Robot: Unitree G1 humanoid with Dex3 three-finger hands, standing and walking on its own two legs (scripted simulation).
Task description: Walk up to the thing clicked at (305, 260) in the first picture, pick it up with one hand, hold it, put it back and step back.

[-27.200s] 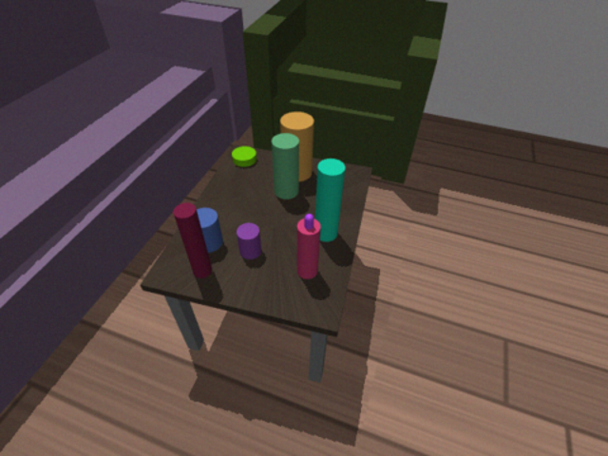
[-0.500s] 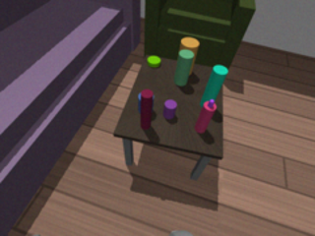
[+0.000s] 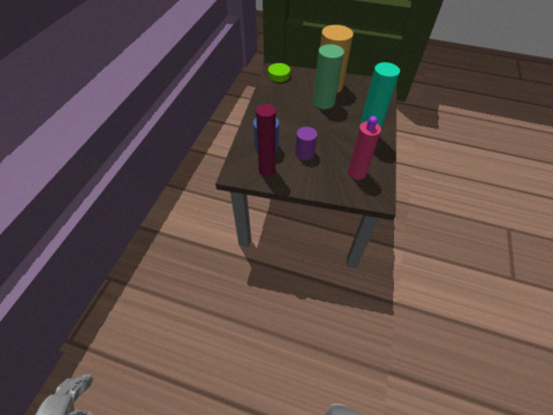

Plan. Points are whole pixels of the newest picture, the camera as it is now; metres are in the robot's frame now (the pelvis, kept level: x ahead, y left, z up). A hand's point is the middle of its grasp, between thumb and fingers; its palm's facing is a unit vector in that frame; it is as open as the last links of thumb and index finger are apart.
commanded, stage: step back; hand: right
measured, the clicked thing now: (364, 147) +0.82 -0.25 -0.22
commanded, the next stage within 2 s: stand in 1.78 s
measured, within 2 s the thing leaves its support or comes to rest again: neither
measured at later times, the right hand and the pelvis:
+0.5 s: hand out of the picture -0.07 -0.28 -0.14, palm faces +0.03 +0.93 -0.37, open 7.4 cm; pelvis -0.17 -0.01 +0.01, yaw -4 degrees
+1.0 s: hand out of the picture -0.21 -0.26 -0.13, palm faces +0.03 +0.93 -0.38, open 7.4 cm; pelvis -0.30 +0.01 +0.01, yaw -4 degrees
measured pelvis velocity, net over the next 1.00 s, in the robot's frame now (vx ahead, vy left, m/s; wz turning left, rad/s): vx -0.30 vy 0.01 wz -0.07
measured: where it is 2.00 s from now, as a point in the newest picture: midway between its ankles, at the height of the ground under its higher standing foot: outside the picture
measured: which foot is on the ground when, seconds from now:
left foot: down 0.00-0.34, up 0.36-0.62, down 0.64-1.00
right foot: down 0.00-0.02, up 0.04-0.30, down 0.32-0.66, up 0.68-0.92, down 0.94-1.00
